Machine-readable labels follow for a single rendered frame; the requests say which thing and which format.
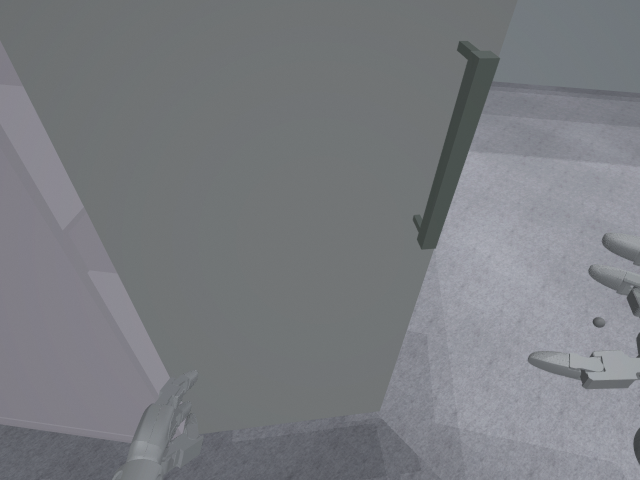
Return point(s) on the robot left forearm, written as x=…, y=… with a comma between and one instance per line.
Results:
x=140, y=469

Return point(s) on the handle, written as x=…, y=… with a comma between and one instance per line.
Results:
x=477, y=79

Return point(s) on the fridge door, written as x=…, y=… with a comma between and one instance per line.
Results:
x=252, y=169

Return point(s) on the right robot hand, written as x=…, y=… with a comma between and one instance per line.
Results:
x=606, y=369

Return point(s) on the left robot hand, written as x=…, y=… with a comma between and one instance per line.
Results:
x=158, y=425

